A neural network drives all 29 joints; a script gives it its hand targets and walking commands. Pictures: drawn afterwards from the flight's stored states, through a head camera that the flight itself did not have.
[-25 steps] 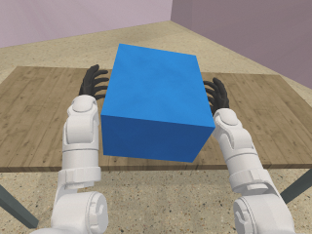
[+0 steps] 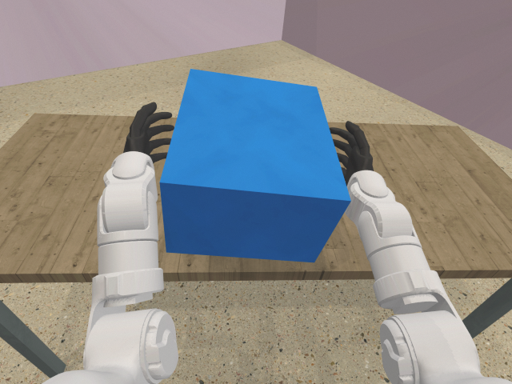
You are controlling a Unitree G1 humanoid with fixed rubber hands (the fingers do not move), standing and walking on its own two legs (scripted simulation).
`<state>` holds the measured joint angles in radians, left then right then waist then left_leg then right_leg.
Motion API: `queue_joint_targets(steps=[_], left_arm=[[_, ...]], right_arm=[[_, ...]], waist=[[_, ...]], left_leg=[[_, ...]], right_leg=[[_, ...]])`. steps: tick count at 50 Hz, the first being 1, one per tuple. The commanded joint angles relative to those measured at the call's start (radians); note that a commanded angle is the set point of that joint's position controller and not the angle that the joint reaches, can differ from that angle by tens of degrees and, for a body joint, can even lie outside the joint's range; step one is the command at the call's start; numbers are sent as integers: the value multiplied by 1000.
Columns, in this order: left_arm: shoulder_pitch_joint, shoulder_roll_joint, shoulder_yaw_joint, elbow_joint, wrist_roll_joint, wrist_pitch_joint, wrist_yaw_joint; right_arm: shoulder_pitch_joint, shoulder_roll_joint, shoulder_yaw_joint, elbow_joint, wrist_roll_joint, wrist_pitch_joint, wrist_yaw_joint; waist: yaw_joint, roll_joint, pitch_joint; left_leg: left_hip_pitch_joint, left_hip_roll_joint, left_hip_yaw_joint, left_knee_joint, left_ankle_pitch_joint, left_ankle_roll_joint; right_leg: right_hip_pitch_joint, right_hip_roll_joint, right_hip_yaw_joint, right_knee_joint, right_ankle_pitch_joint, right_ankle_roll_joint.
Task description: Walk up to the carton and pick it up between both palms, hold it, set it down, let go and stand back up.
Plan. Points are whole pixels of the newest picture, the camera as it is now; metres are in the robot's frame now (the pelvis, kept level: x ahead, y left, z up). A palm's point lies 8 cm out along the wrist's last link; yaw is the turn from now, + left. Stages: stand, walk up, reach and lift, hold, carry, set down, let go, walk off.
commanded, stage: hold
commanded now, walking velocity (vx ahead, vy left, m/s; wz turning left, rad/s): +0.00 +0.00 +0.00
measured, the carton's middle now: (249, 161) +0.42 +0.00 +0.15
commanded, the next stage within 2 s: none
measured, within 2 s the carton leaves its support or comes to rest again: neither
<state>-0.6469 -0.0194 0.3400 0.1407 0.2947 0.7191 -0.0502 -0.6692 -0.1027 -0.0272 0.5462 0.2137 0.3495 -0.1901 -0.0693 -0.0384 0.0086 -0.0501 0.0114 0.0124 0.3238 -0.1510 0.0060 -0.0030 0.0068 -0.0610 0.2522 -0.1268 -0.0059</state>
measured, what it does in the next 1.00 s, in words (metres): stands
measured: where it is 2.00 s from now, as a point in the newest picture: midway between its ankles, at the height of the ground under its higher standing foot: outside the picture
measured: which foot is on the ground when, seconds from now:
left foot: down 0.00-1.00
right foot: down 0.00-1.00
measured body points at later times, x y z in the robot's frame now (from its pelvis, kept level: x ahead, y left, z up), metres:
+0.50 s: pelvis +0.00 +0.00 +0.00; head -0.04 +0.03 +0.45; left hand +0.38 +0.17 +0.20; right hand +0.38 -0.16 +0.18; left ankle +0.03 +0.11 -0.75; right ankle +0.02 -0.11 -0.75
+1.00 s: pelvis +0.00 +0.00 +0.00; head -0.04 +0.02 +0.45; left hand +0.38 +0.17 +0.20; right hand +0.38 -0.16 +0.18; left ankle +0.03 +0.11 -0.75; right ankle +0.02 -0.11 -0.75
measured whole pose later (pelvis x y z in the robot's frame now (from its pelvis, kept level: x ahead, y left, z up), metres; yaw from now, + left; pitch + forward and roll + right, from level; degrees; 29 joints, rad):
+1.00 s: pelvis +0.00 +0.00 +0.00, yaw +0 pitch -8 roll -1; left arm -0.62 -0.02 0.34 0.09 0.30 0.73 -0.06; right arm -0.65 -0.10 -0.01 0.51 0.22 0.35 -0.20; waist -0.07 -0.04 0.02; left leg -0.04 0.01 0.01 0.33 -0.16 0.01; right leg 0.01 0.01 -0.06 0.25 -0.13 -0.01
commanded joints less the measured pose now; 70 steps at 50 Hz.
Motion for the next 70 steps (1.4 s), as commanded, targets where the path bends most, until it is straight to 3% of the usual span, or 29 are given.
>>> queue_joint_targets(steps=[1,23,70], left_arm=[[-541,-563,-536,-49,-150,-46,-115],[-506,-556,-570,-123,-155,-34,-118],[-520,-554,-555,-95,-151,-42,-117]], right_arm=[[-826,634,371,-364,80,-76,80],[-774,616,394,-413,97,-66,71],[-789,621,384,-390,81,-77,74]], waist=[[-3,36,-364],[-15,51,-352],[-9,48,-350]], left_leg=[[126,-50,16,-5,207,-26],[151,-47,13,6,262,-41],[142,-47,16,1,234,-33]], right_leg=[[52,55,-6,-18,116,42],[54,58,-10,-16,146,38],[46,55,-11,-18,120,37]])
